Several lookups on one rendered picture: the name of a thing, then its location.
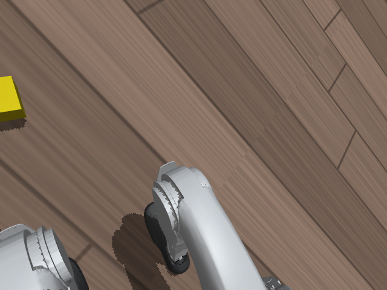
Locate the right robot foot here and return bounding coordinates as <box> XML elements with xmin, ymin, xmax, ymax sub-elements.
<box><xmin>144</xmin><ymin>202</ymin><xmax>190</xmax><ymax>274</ymax></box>

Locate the carton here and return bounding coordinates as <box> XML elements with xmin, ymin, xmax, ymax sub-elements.
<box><xmin>0</xmin><ymin>76</ymin><xmax>27</xmax><ymax>122</ymax></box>

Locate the left robot foot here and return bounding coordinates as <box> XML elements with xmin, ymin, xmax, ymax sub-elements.
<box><xmin>68</xmin><ymin>257</ymin><xmax>89</xmax><ymax>290</ymax></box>

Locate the right robot hand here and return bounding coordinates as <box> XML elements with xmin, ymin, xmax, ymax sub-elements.
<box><xmin>261</xmin><ymin>276</ymin><xmax>292</xmax><ymax>290</ymax></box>

